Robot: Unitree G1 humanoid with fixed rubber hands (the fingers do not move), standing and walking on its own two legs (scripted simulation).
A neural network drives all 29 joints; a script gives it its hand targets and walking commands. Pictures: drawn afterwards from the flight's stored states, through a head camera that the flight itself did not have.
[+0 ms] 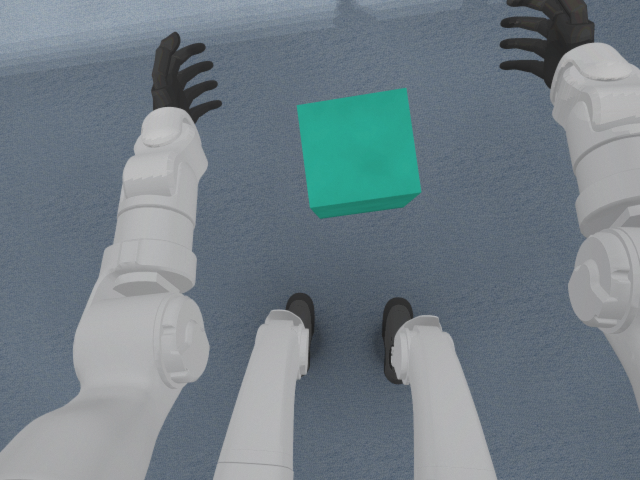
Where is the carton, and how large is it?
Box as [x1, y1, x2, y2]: [297, 88, 420, 218]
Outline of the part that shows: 406,88 297,105 310,208 320,218 402,207 420,192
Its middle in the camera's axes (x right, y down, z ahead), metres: +0.08 -0.16 +0.86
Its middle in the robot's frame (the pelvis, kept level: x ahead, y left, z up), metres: +0.54 +0.01 -0.53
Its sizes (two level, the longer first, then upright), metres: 0.210 0.200 0.250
